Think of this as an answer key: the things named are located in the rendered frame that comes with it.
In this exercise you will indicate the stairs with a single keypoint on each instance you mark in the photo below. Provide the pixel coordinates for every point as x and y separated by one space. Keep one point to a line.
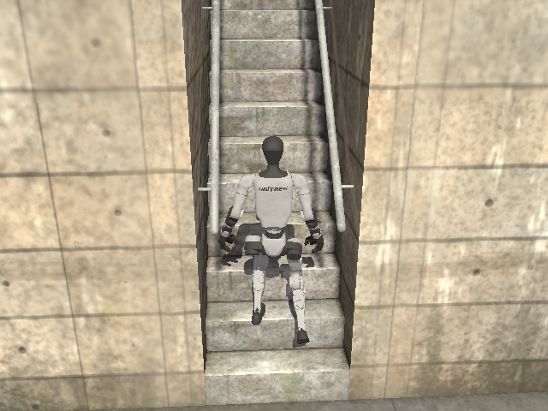
270 85

